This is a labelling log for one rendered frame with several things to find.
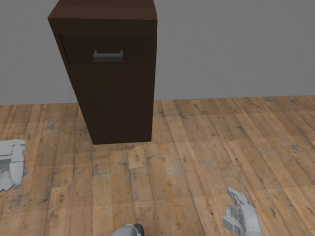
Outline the left robot foot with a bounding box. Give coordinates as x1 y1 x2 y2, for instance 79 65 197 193
133 223 144 236

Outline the handle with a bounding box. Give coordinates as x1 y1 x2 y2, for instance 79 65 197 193
93 49 124 62

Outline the robot left hand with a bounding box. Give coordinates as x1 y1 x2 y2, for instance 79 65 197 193
0 139 28 192

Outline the cabinet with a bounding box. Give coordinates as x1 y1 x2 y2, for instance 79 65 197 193
47 0 158 145

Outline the drawer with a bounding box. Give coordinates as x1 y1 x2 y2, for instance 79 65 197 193
60 34 152 65

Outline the robot left shin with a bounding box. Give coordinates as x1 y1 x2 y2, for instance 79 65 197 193
124 224 138 231

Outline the robot right hand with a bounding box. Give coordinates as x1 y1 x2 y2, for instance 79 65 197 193
222 187 262 236

